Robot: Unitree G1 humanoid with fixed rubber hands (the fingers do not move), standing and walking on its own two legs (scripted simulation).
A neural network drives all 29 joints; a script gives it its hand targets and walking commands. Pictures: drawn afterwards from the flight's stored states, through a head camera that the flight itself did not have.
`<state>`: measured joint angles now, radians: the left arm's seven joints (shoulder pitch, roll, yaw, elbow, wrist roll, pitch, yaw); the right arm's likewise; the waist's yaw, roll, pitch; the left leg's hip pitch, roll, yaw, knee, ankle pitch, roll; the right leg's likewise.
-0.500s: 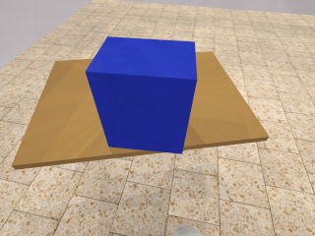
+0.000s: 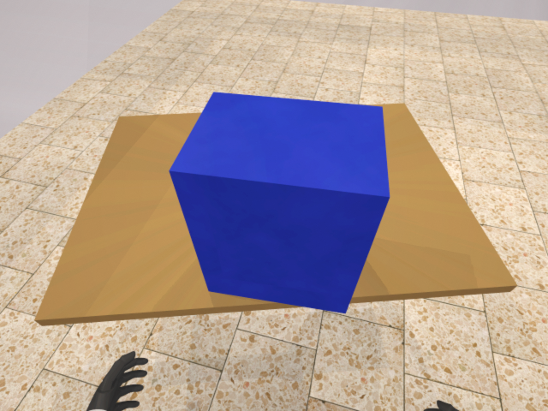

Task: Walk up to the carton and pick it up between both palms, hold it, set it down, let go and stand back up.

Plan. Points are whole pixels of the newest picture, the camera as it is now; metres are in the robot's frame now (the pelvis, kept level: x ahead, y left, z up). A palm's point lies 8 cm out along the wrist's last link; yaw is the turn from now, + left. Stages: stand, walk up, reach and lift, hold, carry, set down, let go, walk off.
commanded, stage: walk up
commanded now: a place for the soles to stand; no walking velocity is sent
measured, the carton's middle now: (284, 210) +0.39 -0.02 +0.09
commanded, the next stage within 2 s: none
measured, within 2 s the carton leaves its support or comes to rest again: neither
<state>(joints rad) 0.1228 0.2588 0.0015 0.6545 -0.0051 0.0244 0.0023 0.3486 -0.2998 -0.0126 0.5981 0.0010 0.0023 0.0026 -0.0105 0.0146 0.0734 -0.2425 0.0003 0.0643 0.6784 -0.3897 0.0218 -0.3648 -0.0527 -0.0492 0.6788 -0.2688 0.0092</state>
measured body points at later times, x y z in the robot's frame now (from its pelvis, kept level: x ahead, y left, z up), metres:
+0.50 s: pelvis +0.00 -0.01 +0.01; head +0.01 -0.01 +0.46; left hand +0.13 +0.27 -0.08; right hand +0.16 -0.25 -0.08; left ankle -0.01 +0.10 -0.72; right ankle +0.06 -0.13 -0.72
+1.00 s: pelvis -0.02 -0.03 +0.00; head -0.01 -0.03 +0.45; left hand +0.07 +0.27 -0.09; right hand +0.16 -0.28 -0.08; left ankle -0.01 +0.10 -0.72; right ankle +0.06 -0.13 -0.72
